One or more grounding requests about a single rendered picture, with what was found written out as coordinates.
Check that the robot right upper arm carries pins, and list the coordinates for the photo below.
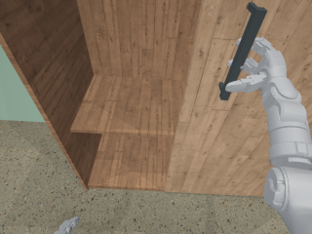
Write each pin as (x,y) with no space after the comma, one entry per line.
(289,191)

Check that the left robot hand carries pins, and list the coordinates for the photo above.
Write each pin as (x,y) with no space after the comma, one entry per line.
(68,225)

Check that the robot right forearm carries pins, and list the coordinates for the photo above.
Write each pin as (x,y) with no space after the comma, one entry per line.
(288,128)

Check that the wardrobe door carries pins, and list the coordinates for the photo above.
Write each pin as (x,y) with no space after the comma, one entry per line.
(222,146)

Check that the handle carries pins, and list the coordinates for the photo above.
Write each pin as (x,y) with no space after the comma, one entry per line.
(255,21)

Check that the right robot hand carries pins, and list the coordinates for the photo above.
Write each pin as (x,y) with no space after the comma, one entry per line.
(271,65)

